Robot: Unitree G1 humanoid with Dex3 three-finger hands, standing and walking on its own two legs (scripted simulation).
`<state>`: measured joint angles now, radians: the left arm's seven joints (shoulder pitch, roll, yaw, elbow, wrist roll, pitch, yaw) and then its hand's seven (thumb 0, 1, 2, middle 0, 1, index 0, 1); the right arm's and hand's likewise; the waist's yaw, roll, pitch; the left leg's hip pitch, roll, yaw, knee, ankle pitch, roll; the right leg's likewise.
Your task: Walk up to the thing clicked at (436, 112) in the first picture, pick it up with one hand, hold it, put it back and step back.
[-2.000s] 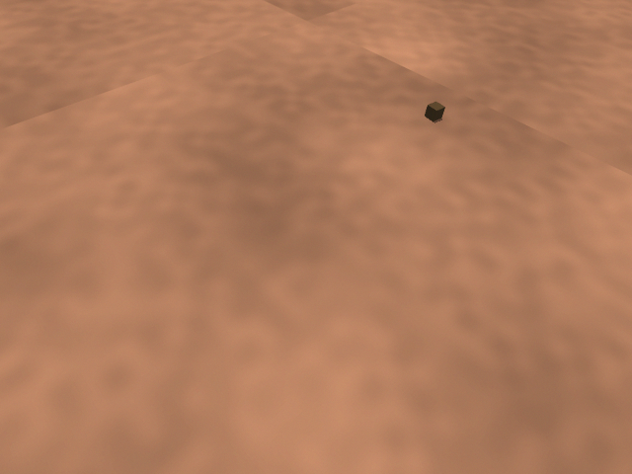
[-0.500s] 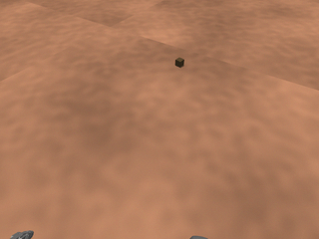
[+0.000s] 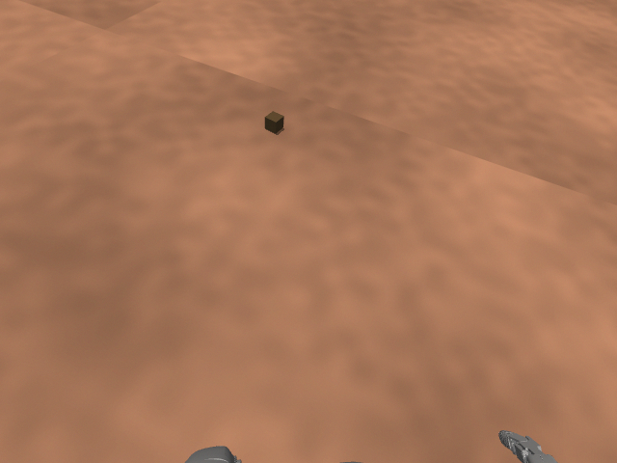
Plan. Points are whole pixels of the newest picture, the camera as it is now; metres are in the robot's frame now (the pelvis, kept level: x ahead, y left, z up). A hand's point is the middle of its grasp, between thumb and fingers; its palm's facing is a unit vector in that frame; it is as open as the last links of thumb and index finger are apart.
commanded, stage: walk up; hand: left
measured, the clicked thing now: (274, 122) +1.75 +0.11 -0.72
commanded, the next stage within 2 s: none
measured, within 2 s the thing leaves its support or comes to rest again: neither
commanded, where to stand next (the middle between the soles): +1.37 -0.09 m, yaw -4 degrees
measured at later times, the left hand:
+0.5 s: hand (193, 263) +0.44 +0.19 -0.11, palm faces -0.09 -0.93 -0.36, open 7.4 cm
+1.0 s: hand (190, 191) +0.64 +0.24 -0.13, palm faces -0.13 -0.93 -0.35, open 7.4 cm
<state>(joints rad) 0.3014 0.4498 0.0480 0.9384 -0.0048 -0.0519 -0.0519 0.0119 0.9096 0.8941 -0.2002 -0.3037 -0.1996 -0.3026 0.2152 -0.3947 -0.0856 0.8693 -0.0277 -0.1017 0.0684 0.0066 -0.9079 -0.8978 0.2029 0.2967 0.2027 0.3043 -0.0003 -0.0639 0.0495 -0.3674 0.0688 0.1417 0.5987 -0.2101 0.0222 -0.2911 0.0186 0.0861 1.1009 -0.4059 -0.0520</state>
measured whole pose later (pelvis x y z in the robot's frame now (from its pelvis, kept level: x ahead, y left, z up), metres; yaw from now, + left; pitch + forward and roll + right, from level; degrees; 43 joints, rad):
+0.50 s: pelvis +0.30 -0.06 +0.01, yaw -4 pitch -2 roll +0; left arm 0.17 0.37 0.04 0.86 -0.02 -0.08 -0.07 0.01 0.91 0.89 -0.20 -0.30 -0.20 -0.30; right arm 0.30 -0.43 -0.05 0.92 0.00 -0.06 0.05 0.01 -0.91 -0.90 0.20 0.30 0.20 0.30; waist -0.01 0.05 0.07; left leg -0.37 0.09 0.01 1.13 -0.35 0.03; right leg -0.30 -0.02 -0.06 0.54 -0.21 -0.03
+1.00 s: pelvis +0.56 -0.03 +0.01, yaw -5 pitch -2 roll +1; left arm 0.28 0.45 0.05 0.93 0.00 -0.06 -0.07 0.01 0.91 0.89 -0.20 -0.30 -0.20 -0.30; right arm 0.29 -0.40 -0.05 0.87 -0.01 -0.10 0.06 0.00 -0.91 -0.90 0.20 0.30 0.20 0.30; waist 0.00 -0.06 0.06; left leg -0.18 0.03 0.13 0.46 -0.24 0.03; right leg -0.52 -0.10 -0.01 0.92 -0.30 -0.01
